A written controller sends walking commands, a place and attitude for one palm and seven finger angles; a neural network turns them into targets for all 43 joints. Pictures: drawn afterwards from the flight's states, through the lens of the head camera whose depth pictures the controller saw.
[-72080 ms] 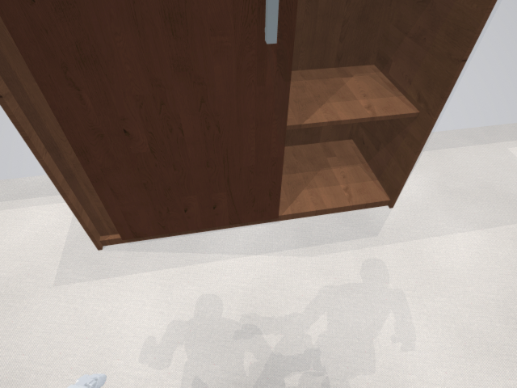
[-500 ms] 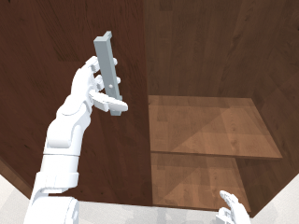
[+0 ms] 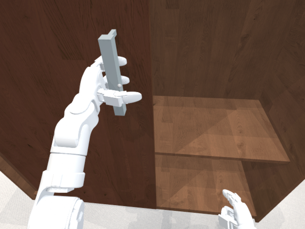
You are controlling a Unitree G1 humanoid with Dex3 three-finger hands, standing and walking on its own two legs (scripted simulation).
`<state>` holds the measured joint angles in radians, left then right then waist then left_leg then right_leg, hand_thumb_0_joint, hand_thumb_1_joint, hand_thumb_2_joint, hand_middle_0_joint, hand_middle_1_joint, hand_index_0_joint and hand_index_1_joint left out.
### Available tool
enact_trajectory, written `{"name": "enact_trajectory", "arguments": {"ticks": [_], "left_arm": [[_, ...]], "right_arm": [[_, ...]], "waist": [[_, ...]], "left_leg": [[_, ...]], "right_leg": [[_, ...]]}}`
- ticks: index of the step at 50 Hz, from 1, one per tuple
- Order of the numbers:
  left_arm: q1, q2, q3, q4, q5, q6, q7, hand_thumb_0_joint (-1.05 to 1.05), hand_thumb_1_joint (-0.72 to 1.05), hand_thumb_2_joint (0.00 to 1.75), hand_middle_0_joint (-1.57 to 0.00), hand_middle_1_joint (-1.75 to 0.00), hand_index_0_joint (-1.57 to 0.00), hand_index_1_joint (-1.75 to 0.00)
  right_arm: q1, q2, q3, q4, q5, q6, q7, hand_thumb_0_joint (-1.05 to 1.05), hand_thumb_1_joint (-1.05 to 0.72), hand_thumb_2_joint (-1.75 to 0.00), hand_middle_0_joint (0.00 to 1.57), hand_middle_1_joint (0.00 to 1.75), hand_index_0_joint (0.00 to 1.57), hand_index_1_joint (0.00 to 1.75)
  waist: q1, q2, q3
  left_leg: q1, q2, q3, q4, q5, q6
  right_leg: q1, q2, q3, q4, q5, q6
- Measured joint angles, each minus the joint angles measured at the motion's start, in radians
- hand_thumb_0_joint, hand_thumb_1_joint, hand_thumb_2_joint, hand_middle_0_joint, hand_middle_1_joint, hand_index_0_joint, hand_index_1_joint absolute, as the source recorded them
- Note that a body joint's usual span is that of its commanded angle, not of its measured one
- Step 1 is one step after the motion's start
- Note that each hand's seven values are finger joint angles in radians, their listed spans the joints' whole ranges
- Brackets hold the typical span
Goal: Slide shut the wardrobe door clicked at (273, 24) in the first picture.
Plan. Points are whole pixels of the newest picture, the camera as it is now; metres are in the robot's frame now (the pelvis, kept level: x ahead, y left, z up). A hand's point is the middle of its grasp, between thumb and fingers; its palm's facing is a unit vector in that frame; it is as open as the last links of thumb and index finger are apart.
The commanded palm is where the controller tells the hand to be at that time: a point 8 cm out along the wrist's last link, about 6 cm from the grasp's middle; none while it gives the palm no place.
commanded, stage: grip the handle and tug to test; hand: left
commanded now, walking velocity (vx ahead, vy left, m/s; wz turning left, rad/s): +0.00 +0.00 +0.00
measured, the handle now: (117, 75) +0.42 +0.13 +0.24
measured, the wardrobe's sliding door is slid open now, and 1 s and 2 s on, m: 0.60 0.60 0.60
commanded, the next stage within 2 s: tug the door sideways, standing still in 1.12 s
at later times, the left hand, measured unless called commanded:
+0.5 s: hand (122, 86) +0.37 +0.11 +0.23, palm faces -0.01 -1.00 +0.00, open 5.8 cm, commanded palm +0.35 +0.16 +0.23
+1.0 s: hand (122, 86) +0.37 +0.11 +0.23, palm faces +0.00 -1.00 -0.01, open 5.8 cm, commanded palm +0.33 +0.15 +0.23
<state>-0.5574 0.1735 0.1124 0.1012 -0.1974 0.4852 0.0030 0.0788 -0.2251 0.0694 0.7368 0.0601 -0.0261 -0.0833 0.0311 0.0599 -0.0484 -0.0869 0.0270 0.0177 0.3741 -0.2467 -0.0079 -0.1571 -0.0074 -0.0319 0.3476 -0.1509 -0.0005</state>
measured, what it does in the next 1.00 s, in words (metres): stands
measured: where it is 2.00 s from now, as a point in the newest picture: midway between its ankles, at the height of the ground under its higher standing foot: outside the picture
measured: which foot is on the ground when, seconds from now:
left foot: down 0.00-1.00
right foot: down 0.00-1.00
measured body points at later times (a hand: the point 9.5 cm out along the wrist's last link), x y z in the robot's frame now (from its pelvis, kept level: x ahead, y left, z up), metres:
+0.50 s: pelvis +0.01 +0.00 +0.00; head -0.02 -0.02 +0.45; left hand +0.37 +0.16 +0.23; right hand +0.21 -0.22 -0.09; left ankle -0.03 +0.12 -0.75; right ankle +0.03 -0.12 -0.75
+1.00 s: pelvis +0.02 +0.00 +0.00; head -0.01 -0.02 +0.45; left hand +0.37 +0.16 +0.23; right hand +0.21 -0.21 -0.09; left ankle -0.03 +0.12 -0.75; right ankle +0.03 -0.12 -0.75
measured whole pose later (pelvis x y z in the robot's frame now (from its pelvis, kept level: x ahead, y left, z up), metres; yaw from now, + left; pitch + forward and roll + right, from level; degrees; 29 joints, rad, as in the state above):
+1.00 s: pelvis +0.02 +0.00 +0.00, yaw -1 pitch -2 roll -1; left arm -0.47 0.14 0.11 -0.03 -0.17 0.49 0.04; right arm 0.10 -0.22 0.06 0.70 0.06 0.01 -0.05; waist 0.02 0.07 -0.06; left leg -0.07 0.03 0.03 0.37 -0.27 0.00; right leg -0.15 -0.01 -0.02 0.36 -0.17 0.00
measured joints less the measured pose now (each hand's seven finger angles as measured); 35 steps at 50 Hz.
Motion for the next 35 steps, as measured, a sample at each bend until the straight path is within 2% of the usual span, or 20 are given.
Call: {"name": "enact_trajectory", "arguments": {"ticks": [12, 18, 24, 35], "left_arm": [[0.032, 0.0, 0.004, -0.031, 0.009, -0.032, 0.004, 0.0, 0.36, 0.67, -0.39, -1.33, -0.4, -1.32], [0.033, -0.008, -0.01, -0.04, 0.007, -0.013, 0.005, 0.01, 0.63, 0.79, -0.42, -1.37, -0.43, -1.36], [0.038, -0.021, -0.004, -0.05, 0.006, 0.001, 0.019, 0.02, 0.65, 0.83, -0.44, -1.39, -0.41, -1.39], [0.02, -0.038, -0.021, -0.039, 0.024, -0.009, 0.035, 0.01, 0.64, 0.85, -0.45, -1.4, -0.43, -1.4]], "right_arm": [[0.036, -0.008, -0.013, 0.001, -0.002, 0.004, 0.002, 0.01, -0.9, -0.9, 0.2, 0.3, 0.2, 0.3], [0.035, -0.013, -0.017, 0.007, 0.003, 0.007, 0.004, 0.01, -0.9, -0.9, 0.2, 0.3, 0.2, 0.3], [0.019, -0.008, -0.015, -0.004, 0.0, 0.012, 0.009, 0.01, -0.9, -0.9, 0.2, 0.3, 0.2, 0.3], [0.002, 0.002, -0.012, -0.01, -0.001, 0.015, 0.012, 0.01, -0.9, -0.9, 0.2, 0.3, 0.2, 0.3]], "waist": [[-0.005, 0.001, 0.005], [-0.003, 0.005, 0.0], [-0.003, 0.005, -0.004], [0.008, 0.001, 0.003]], "left_leg": [[0.004, 0.004, 0.007, -0.006, -0.005, -0.001], [0.008, 0.003, 0.004, -0.003, -0.01, 0.0], [0.01, 0.003, 0.006, -0.004, -0.011, 0.0], [0.004, 0.0, -0.002, 0.002, -0.011, 0.001]], "right_leg": [[0.0, 0.004, 0.006, -0.003, -0.003, -0.001], [0.006, 0.004, 0.003, -0.004, -0.008, 0.0], [0.005, 0.003, 0.006, 0.001, -0.011, 0.0], [0.003, -0.001, -0.002, 0.007, -0.014, 0.001]]}}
